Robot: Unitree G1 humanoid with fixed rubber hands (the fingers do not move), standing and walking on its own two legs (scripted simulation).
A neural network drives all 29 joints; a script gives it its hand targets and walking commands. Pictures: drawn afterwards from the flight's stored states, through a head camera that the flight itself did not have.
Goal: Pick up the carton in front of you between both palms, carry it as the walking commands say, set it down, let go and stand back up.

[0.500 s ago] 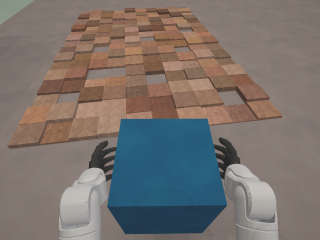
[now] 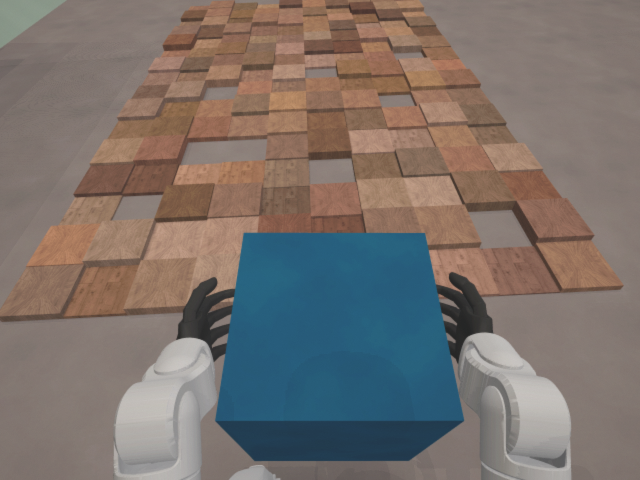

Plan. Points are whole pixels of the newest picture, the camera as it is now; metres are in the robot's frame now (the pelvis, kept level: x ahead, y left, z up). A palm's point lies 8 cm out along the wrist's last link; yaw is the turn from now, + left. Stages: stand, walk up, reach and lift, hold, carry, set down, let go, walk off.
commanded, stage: carry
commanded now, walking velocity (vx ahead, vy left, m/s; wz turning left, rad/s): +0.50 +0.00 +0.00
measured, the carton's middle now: (333, 356) +0.26 +0.01 +0.02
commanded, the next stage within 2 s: none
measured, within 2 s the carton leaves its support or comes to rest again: neither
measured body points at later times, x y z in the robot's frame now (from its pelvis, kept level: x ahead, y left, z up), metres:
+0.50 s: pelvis +0.33 +0.04 +0.00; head +0.35 +0.05 +0.45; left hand +0.64 +0.17 +0.12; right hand +0.62 -0.14 +0.13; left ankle +0.31 +0.11 -0.75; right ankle +0.37 -0.11 -0.68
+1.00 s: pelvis +0.67 -0.03 -0.02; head +0.76 -0.04 +0.42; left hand +1.05 +0.13 +0.08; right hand +1.06 -0.18 +0.08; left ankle +0.73 +0.11 -0.65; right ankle +0.62 -0.08 -0.75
